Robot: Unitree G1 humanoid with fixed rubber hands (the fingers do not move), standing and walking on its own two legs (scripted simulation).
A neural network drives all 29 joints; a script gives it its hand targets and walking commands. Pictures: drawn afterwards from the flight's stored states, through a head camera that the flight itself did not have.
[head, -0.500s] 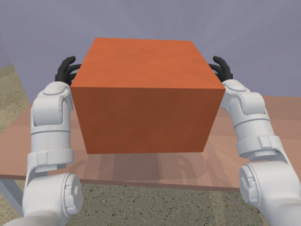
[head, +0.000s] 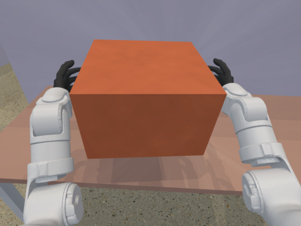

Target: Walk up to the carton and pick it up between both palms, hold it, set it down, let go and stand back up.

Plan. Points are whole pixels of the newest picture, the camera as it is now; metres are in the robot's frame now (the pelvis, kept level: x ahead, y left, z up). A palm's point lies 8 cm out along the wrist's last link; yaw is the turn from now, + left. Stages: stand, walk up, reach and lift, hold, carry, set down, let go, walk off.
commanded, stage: hold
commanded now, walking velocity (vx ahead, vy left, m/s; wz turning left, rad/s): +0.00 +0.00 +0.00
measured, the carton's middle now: (145, 93) +0.42 +0.00 +0.21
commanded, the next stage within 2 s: none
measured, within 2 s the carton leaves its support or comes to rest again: neither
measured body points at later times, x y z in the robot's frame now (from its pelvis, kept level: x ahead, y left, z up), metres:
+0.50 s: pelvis -0.01 +0.00 +0.00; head -0.08 +0.01 +0.44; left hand +0.37 +0.19 +0.26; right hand +0.37 -0.20 +0.26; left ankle +0.01 +0.11 -0.75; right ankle +0.01 -0.11 -0.75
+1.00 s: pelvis +0.00 +0.00 +0.00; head -0.08 +0.01 +0.44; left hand +0.37 +0.20 +0.25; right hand +0.38 -0.19 +0.26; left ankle +0.01 +0.11 -0.75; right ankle +0.01 -0.11 -0.75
